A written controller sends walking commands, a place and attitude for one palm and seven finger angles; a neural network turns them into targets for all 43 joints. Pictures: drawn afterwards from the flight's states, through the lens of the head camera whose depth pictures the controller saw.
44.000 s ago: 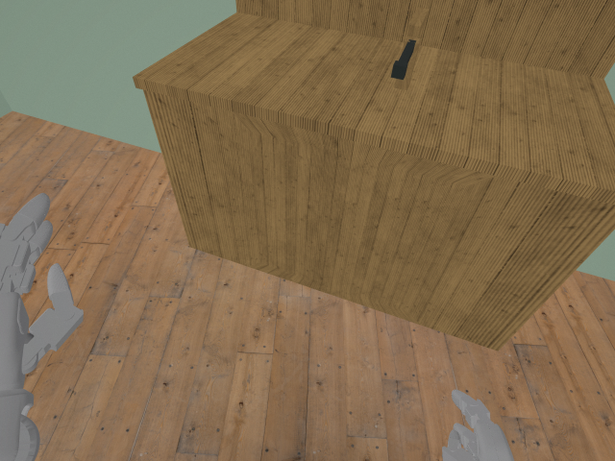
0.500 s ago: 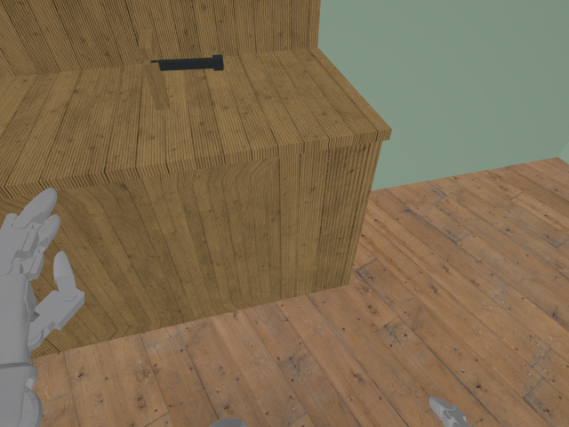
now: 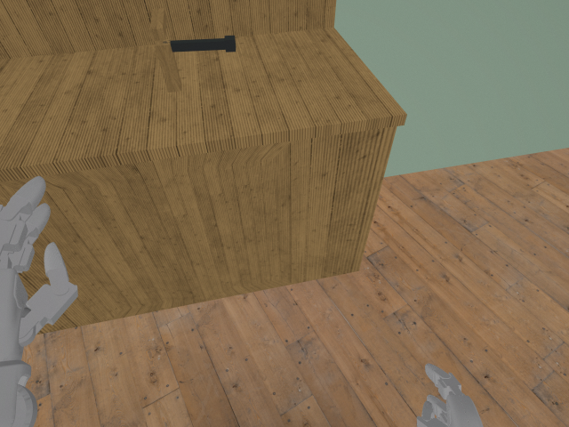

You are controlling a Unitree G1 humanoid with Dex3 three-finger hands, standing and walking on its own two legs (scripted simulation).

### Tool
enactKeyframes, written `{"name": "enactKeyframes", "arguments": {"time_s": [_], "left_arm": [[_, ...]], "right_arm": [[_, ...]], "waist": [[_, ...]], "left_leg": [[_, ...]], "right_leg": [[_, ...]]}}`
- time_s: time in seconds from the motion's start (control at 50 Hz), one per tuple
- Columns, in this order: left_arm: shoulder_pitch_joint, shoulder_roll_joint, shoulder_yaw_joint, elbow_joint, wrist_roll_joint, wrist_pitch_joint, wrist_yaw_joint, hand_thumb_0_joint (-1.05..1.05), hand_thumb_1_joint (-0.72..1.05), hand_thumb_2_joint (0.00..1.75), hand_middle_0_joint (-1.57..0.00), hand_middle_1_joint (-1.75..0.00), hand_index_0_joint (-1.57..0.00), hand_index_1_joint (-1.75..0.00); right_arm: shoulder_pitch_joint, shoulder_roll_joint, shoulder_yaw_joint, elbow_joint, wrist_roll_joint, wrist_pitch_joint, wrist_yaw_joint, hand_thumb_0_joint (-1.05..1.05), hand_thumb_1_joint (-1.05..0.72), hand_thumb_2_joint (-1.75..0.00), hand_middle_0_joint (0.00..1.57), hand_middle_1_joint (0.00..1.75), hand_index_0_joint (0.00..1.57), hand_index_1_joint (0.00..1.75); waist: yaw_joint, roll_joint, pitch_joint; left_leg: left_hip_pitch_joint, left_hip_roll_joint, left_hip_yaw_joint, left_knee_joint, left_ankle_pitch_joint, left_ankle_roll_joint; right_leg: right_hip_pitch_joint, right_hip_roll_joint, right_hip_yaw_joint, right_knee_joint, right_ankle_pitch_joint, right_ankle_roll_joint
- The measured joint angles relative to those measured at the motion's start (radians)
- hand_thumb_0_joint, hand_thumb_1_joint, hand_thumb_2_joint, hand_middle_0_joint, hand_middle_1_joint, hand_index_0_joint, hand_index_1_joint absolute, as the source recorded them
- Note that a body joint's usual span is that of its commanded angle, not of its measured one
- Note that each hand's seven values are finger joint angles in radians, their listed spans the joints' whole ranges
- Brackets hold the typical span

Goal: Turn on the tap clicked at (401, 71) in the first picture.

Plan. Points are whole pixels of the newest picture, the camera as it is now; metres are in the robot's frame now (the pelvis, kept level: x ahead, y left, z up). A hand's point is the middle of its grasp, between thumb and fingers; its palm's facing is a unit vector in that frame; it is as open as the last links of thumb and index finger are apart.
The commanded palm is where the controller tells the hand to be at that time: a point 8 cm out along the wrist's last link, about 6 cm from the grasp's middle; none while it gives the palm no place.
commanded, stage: stand and check the lever's angle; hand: left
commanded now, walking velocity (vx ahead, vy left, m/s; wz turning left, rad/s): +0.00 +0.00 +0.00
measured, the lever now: (230, 43) +0.91 +0.19 +0.14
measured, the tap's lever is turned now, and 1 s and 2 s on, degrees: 82 82 82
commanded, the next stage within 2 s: stand and wait in 0.24 s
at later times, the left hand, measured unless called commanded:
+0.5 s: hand (52, 269) +0.24 +0.27 +0.16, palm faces +0.38 -0.85 -0.37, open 7.4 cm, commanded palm +0.19 +0.31 +0.18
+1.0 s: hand (48, 256) +0.25 +0.28 +0.16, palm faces +0.37 -0.86 -0.36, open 7.4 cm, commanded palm +0.20 +0.33 +0.18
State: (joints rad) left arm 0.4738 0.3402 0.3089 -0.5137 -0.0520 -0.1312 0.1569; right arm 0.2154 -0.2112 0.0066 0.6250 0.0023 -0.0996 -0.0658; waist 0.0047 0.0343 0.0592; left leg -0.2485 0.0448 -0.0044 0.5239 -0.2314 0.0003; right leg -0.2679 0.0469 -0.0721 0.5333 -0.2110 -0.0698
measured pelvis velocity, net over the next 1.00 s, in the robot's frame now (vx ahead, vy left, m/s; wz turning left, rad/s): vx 0.03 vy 0.05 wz -0.03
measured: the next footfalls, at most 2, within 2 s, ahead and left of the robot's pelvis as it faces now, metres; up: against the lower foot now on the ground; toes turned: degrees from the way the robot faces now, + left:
none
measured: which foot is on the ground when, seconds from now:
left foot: down 0.00-1.00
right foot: down 0.00-1.00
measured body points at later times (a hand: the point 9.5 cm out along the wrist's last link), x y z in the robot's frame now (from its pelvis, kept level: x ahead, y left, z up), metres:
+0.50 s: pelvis +0.02 +0.03 +0.01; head +0.03 +0.04 +0.46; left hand +0.21 +0.31 +0.18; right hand +0.19 -0.20 -0.07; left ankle +0.04 +0.15 -0.73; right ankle +0.05 -0.07 -0.73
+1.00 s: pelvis +0.03 +0.05 +0.01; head +0.05 +0.05 +0.46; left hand +0.23 +0.33 +0.18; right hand +0.21 -0.18 -0.07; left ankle +0.04 +0.15 -0.73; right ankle +0.05 -0.07 -0.73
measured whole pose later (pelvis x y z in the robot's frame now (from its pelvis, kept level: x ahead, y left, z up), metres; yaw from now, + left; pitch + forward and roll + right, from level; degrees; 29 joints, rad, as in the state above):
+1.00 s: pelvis +0.03 +0.05 +0.01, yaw -1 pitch -1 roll -1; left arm 0.47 0.34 0.31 -0.48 -0.06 -0.12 0.16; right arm 0.17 -0.20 0.01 0.61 -0.01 -0.08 -0.08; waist 0.01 0.01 0.04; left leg -0.20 0.00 0.05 0.44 -0.22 0.03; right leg -0.20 0.00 -0.02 0.40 -0.18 0.00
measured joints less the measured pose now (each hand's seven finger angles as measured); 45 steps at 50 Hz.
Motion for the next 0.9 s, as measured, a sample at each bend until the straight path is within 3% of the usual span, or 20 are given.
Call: {"name": "enactKeyframes", "arguments": {"time_s": [0.06,0.22,0.38,0.56,0.9], "left_arm": [[-0.018,0.004,0.012,0.034,-0.001,0.007,0.003,0.01,0.89,0.90,-0.21,-0.30,-0.21,-0.31],[0.006,0.001,-0.007,0.022,0.000,0.027,0.001,0.02,0.89,0.90,-0.21,-0.30,-0.21,-0.31],[0.016,0.019,0.008,0.011,-0.003,0.014,0.006,0.02,0.89,0.90,-0.21,-0.30,-0.21,-0.31],[0.000,-0.002,0.001,0.025,-0.002,0.019,0.008,0.02,0.89,0.90,-0.21,-0.30,-0.21,-0.31],[-0.003,-0.002,0.002,0.028,-0.004,0.011,0.009,0.02,0.89,0.90,-0.21,-0.30,-0.21,-0.31]], "right_arm": [[-0.016,-0.001,-0.002,0.007,0.006,0.009,-0.006,0.01,-0.91,-0.90,0.21,0.30,0.20,0.30],[-0.027,-0.003,-0.005,-0.008,-0.001,-0.002,-0.004,0.01,-0.91,-0.90,0.21,0.30,0.20,0.30],[-0.034,0.001,-0.005,-0.017,-0.004,0.002,-0.009,0.01,-0.91,-0.90,0.20,0.30,0.20,0.30],[-0.049,0.013,0.005,-0.019,-0.007,0.005,-0.009,0.01,-0.91,-0.90,0.21,0.30,0.20,0.30],[-0.050,0.017,0.007,-0.020,-0.008,0.016,-0.011,0.01,-0.90,-0.90,0.21,0.30,0.20,0.30]], "waist": [[0.006,-0.002,0.007],[-0.012,-0.011,0.010],[-0.009,-0.026,0.005],[0.003,-0.026,-0.004],[0.003,-0.025,-0.013]], "left_leg": [[0.004,0.001,0.009,0.000,0.012,-0.020],[0.016,0.000,0.018,-0.028,0.017,-0.021],[0.029,-0.018,0.032,-0.058,0.021,-0.003],[0.035,-0.030,0.041,-0.068,0.016,0.014],[0.043,-0.047,0.049,-0.081,0.009,0.029]], "right_leg": [[0.014,0.002,0.011,-0.027,0.012,0.007],[0.037,0.001,0.021,-0.083,0.037,0.016],[0.047,-0.015,0.035,-0.111,0.043,0.038],[0.057,-0.027,0.045,-0.131,0.047,0.055],[0.063,-0.043,0.054,-0.141,0.040,0.073]]}}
